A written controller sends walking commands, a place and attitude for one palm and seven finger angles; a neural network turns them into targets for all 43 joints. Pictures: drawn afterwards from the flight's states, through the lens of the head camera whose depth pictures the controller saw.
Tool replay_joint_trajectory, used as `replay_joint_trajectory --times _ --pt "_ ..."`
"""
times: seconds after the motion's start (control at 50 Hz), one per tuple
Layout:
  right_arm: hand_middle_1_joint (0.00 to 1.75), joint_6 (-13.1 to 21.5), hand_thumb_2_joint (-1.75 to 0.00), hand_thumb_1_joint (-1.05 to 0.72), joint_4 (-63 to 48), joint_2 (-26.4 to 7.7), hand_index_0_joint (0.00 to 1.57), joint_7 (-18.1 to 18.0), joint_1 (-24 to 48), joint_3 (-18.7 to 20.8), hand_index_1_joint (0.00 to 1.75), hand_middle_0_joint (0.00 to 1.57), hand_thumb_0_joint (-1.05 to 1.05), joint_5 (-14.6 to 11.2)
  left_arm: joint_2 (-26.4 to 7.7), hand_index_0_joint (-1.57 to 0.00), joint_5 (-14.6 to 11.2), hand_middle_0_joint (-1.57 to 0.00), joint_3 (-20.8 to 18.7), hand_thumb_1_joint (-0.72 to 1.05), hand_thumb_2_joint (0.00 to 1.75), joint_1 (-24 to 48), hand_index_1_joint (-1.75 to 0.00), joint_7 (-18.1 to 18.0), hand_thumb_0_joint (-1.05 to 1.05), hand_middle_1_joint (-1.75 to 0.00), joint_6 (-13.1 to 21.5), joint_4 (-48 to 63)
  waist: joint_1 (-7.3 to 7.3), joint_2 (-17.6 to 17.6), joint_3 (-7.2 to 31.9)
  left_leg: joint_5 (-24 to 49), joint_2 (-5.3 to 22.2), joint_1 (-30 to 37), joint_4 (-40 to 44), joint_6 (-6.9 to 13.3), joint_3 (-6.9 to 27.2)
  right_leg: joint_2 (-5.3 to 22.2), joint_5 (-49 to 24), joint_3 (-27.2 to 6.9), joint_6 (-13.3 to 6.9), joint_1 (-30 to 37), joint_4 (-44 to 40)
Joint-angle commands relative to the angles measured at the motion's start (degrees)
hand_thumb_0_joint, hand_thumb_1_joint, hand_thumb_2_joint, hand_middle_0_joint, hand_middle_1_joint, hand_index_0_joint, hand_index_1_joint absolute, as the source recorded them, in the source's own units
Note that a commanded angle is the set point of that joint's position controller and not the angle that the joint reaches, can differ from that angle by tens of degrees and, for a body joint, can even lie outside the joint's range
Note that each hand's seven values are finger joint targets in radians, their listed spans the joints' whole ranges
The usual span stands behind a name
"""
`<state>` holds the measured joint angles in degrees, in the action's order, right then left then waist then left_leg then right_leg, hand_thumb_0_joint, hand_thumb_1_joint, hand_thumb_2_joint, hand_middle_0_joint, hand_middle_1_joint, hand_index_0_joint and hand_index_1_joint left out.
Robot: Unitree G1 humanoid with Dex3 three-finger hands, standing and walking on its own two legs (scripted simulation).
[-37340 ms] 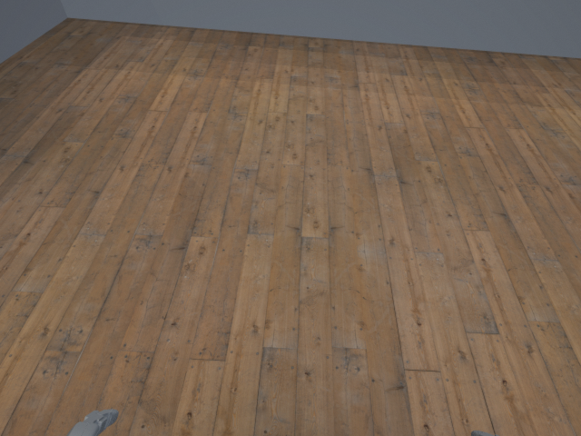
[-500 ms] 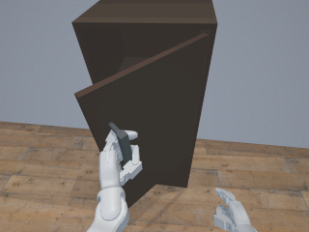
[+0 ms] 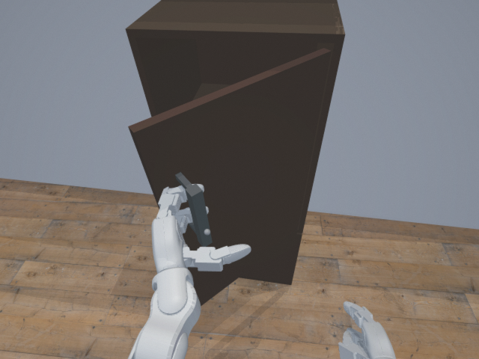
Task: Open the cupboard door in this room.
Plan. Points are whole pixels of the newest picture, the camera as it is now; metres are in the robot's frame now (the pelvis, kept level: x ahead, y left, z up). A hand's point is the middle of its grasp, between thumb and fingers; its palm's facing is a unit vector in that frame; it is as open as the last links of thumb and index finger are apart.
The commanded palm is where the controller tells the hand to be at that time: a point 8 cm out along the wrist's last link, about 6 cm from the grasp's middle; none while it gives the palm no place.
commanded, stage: open thumb and fingers to let go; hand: left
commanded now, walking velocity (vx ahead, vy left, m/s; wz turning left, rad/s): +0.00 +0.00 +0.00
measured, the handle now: (193, 211) +0.33 +0.11 +0.09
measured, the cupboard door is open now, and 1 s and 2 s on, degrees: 47 49 48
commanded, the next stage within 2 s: slide the hand sideways off the handle in 0.30 s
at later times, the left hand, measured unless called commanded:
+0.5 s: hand (202, 234) +0.28 +0.08 +0.10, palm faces +0.08 -0.99 -0.06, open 15.8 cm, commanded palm +0.25 +0.11 +0.09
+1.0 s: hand (193, 265) +0.23 +0.09 +0.09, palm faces -0.12 -0.99 -0.03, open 16.3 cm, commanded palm +0.20 +0.15 +0.09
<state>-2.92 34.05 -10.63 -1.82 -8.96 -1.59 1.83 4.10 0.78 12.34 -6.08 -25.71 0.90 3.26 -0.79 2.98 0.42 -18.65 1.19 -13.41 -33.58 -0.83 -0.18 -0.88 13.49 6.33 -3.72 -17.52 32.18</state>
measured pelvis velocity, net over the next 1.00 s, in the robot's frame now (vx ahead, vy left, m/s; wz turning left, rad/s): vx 0.01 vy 0.01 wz -0.02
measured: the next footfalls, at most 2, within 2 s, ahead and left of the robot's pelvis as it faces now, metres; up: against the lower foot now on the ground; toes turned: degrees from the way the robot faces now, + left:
none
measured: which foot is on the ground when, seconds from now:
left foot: down 0.00-1.00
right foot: down 0.00-1.00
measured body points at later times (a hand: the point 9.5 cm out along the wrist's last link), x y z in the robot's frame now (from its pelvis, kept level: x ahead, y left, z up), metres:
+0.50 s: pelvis +0.01 +0.03 -0.01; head +0.00 +0.02 +0.44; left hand +0.27 +0.13 +0.10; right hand +0.19 -0.16 -0.10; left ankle -0.01 +0.13 -0.73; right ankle +0.05 -0.08 -0.73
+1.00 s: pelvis +0.01 +0.01 -0.01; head +0.01 +0.00 +0.44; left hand +0.23 +0.14 +0.10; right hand +0.20 -0.19 -0.08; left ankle -0.01 +0.13 -0.73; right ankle +0.05 -0.08 -0.73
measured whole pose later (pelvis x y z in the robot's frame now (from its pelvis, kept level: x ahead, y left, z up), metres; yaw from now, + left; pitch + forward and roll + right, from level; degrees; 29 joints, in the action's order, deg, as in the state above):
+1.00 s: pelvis +0.01 +0.01 -0.01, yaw -1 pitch +0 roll +0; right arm 1.9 27.0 -11.2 0.2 -12.2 -3.7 -0.8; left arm -6.4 -3.3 11.6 -20.3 -0.4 2.0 17.9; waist -1.3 1.7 1.5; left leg -22.7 0.2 -16.7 -39.2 0.3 -1.9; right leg 0.2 17.6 4.5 -2.5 -22.1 39.4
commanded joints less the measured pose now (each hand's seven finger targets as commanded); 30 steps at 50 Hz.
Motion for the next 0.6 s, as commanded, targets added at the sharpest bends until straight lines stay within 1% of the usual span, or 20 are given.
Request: replay_joint_trajectory --times 0.0,0.04,0.1,0.12,0.14,0.16,0.24,0.26,0.28,0.34,0.38,0.4,0.42,0.44,0.46,0.5,0.52,0.54,0.56,0.58 --pt "0.30 3.10 -0.90 -0.90 -10.28 -3.36 0.20 -0.08 9.08 1.12 0.30 0.20 0.00 0.12 2.50 -0.26 1.84 -0.26 -0.22 -0.50 0.30 12.51 -0.95 -1.73 0.00 -0.95 3.39 11.91 -0.92 -7.93 8.84 3.54 -2.05 -2.13 3.38 2.10 0.43 4.11 6.31 -8.00 2.27 5.78 -9.51" --pt "0.30 2.90 -0.90 -0.90 -10.42 -3.56 0.20 0.25 9.11 1.20 0.30 0.20 0.00 0.05 2.31 -0.24 2.57 -0.24 -0.18 -0.50 0.30 12.46 -0.85 -2.36 0.00 -0.85 3.11 12.06 -1.06 -6.40 9.09 4.23 -1.80 -1.79 3.81 1.93 0.54 3.72 4.80 -6.79 1.92 5.51 -8.39" --pt "0.30 2.53 -0.90 -0.90 -10.41 -3.63 0.20 0.67 8.93 1.15 0.30 0.20 0.00 0.25 4.57 -0.22 3.94 -0.22 2.31 -0.50 0.30 15.26 -0.70 -3.50 0.00 -0.70 2.54 12.13 -0.32 -6.07 8.43 4.95 -1.41 -1.49 4.11 1.79 0.89 2.97 3.09 -4.95 1.59 3.96 -6.34" --pt "0.30 2.51 -0.90 -0.90 -10.71 -3.60 0.20 0.85 8.92 1.20 0.30 0.20 0.00 0.27 5.38 -0.21 4.17 -0.21 2.86 -0.50 0.30 14.89 -0.65 -3.93 0.00 -0.65 2.25 12.11 -0.62 -5.36 8.71 4.95 -1.36 -1.67 4.16 1.70 0.96 2.75 2.80 -4.46 1.45 3.75 -5.64" --pt "0.30 2.38 -0.90 -0.90 -10.61 -3.69 0.20 0.98 8.79 1.18 0.30 0.20 0.00 0.32 5.56 -0.20 4.50 -0.20 3.15 -0.50 0.30 14.58 -0.60 -4.17 0.00 -0.60 1.87 11.06 -0.66 -6.39 8.14 5.12 -1.14 -2.01 4.37 1.61 1.42 2.57 2.41 -3.94 1.39 3.59 -5.21" --pt "0.30 2.08 -0.90 -0.90 -10.64 -3.67 0.20 1.06 9.12 1.18 0.30 0.20 0.00 0.24 5.45 -0.19 4.19 -0.19 2.64 -0.50 0.30 13.95 -0.55 -4.37 0.00 -0.55 1.54 11.06 -0.96 -6.23 8.55 5.60 -1.05 -1.81 4.45 1.61 1.24 2.42 1.73 -3.77 1.34 3.77 -4.95" --pt "0.30 1.47 -0.90 -0.90 -10.33 -3.76 0.20 1.50 9.38 1.01 0.30 0.20 0.00 0.08 7.97 -0.16 4.51 -0.16 5.46 -0.50 0.30 18.05 -0.35 -5.08 0.00 -0.35 0.38 10.90 -0.38 -4.16 8.26 5.93 -0.72 -2.10 4.54 1.03 2.08 1.89 0.92 -2.44 0.95 2.41 -2.69" --pt "0.30 1.24 -0.90 -0.90 -10.16 -3.76 0.20 1.63 9.42 1.09 0.30 0.20 0.00 0.01 7.84 -0.15 4.58 -0.15 4.99 -0.50 0.30 17.39 -0.30 -5.42 0.00 -0.30 0.08 10.42 -0.52 -4.75 8.48 6.59 -0.54 -2.06 4.53 0.90 2.14 1.74 0.42 -2.18 0.83 2.40 -2.34" --pt "0.30 1.14 -0.90 -0.90 -10.17 -3.74 0.20 1.89 9.48 1.17 0.30 0.20 0.00 0.03 9.29 -0.15 4.70 -0.15 6.38 -0.50 0.30 18.02 -0.30 -5.59 0.00 -0.30 -0.18 11.15 -0.38 -4.09 9.23 7.52 -0.42 -1.80 4.19 0.78 2.18 1.65 -0.41 -2.05 0.77 2.16 -1.67" --pt "0.30 0.61 -0.90 -0.90 -10.42 -3.68 0.20 2.61 9.31 1.46 0.30 0.20 0.00 -0.11 10.03 -0.15 4.60 -0.15 6.81 -0.50 0.30 14.87 -0.30 -5.95 0.00 -0.30 -1.18 11.77 -1.40 -4.63 11.40 11.21 -0.04 -1.80 3.96 0.14 2.52 1.29 -3.51 -1.42 0.45 3.50 -0.13" --pt "0.30 0.43 -0.90 -0.90 -10.45 -3.68 0.20 2.89 9.25 1.46 0.30 0.20 0.00 -0.17 10.74 -0.15 4.20 -0.15 7.60 -0.50 0.30 16.19 -0.30 -5.84 0.00 -0.30 -1.51 13.18 -0.68 -5.60 11.64 11.44 0.08 -1.62 3.27 0.27 2.38 1.28 -4.06 -1.41 0.67 2.93 0.06" --pt "0.30 0.39 -0.90 -0.90 -8.88 -5.80 0.20 3.05 3.99 1.57 0.30 0.20 0.00 -0.36 4.95 -0.15 9.14 -0.15 18.10 -0.50 0.30 15.89 -0.30 6.61 0.00 -0.30 0.73 11.73 4.70 -8.24 7.44 11.87 0.13 0.10 2.42 1.45 2.27 1.59 -7.58 -3.82 0.96 0.17 0.43" --pt "0.30 0.87 -0.90 -0.90 -11.25 -5.53 0.20 2.36 3.29 1.61 0.30 0.20 0.00 -0.91 0.58 -0.15 6.84 -0.15 13.48 -0.50 0.30 18.48 -0.30 13.29 0.00 -0.30 3.27 15.62 3.10 -6.56 11.41 12.07 -0.52 -0.81 1.89 1.89 1.95 1.74 -9.69 -3.45 0.85 1.96 1.36" --pt "0.30 0.97 -0.90 -0.90 -11.51 -5.68 0.20 1.69 2.87 1.46 0.30 0.20 0.00 -1.19 -2.02 -0.15 6.04 -0.15 12.55 -0.50 0.30 18.24 -0.30 17.35 0.00 -0.30 4.78 15.31 2.55 -4.79 12.13 12.81 -0.62 -0.55 1.69 1.79 1.99 1.90 -10.64 -3.73 0.59 2.60 2.26" --pt "0.30 1.51 -0.90 -0.90 -12.56 -5.49 0.20 1.27 3.25 1.31 0.30 0.20 0.00 -1.39 -2.88 -0.15 4.90 -0.15 12.19 -0.50 0.30 18.39 -0.30 20.76 0.00 -0.30 5.78 17.28 1.93 -3.67 14.04 12.83 -0.81 0.21 1.45 1.97 2.10 1.88 -10.95 -3.72 0.58 2.96 2.61" --pt "0.30 2.89 -0.90 -0.90 -13.44 -5.71 0.20 0.91 3.25 0.63 0.30 0.20 0.00 -2.07 -3.22 -0.15 1.73 -0.15 12.25 -0.50 0.30 18.32 -0.30 27.50 0.00 -0.30 6.34 16.71 2.80 -2.54 12.08 11.20 -0.92 -0.34 1.40 1.98 2.62 1.83 -8.89 -3.41 0.59 1.47 2.53" --pt "0.30 3.91 -0.90 -0.90 -14.29 -5.48 0.20 0.82 3.51 0.31 0.30 0.20 0.00 -2.52 -2.76 -0.15 -0.77 -0.15 11.33 -0.50 0.30 17.87 -0.30 29.27 0.00 -0.30 6.12 17.42 2.35 -3.24 12.01 9.96 -1.03 -1.06 1.61 2.02 3.09 1.67 -7.41 -3.02 0.65 1.69 2.44" --pt "0.30 4.72 -0.90 -0.90 -14.71 -5.38 0.20 0.74 4.40 0.12 0.30 0.20 0.00 -3.06 -2.32 -0.15 -2.86 -0.15 10.01 -0.50 0.30 15.75 -0.30 29.86 0.00 -0.30 5.65 17.40 1.64 -1.54 10.83 9.42 -0.78 -1.30 2.07 1.59 3.35 1.53 -5.67 -2.66 0.55 1.33 2.39" --pt "0.30 5.47 -0.90 -0.90 -14.85 -5.22 0.20 0.74 4.45 0.04 0.30 0.20 0.00 -3.31 -1.17 -0.15 -4.88 -0.15 8.89 -0.50 0.30 12.53 -0.30 29.90 0.00 -0.30 4.90 16.93 1.38 -3.29 9.70 8.64 -0.53 -1.78 2.51 1.23 3.85 1.27 -4.35 -1.89 0.81 0.77 2.17" --pt "0.30 6.07 -0.90 -0.90 -15.10 -5.39 0.20 0.74 4.80 -0.04 0.30 0.20 0.00 -3.40 -1.88 -0.15 -6.37 -0.15 6.58 -0.50 0.30 10.43 -0.30 29.38 0.00 -0.30 4.15 17.61 0.61 -4.54 9.32 7.57 -0.57 -2.83 2.78 1.10 3.83 1.22 -3.42 -1.64 1.05 1.02 1.85"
